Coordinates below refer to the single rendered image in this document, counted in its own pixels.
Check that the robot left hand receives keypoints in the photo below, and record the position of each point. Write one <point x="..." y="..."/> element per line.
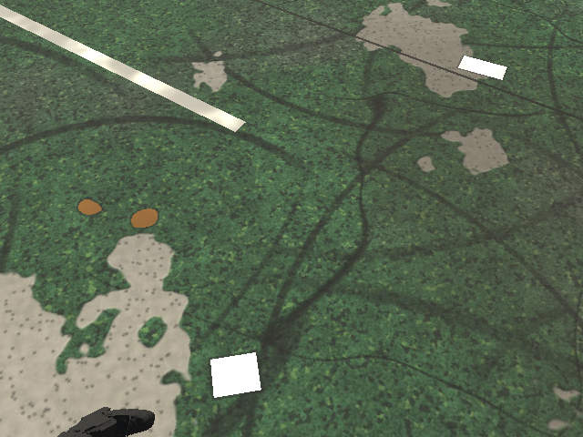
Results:
<point x="116" y="423"/>

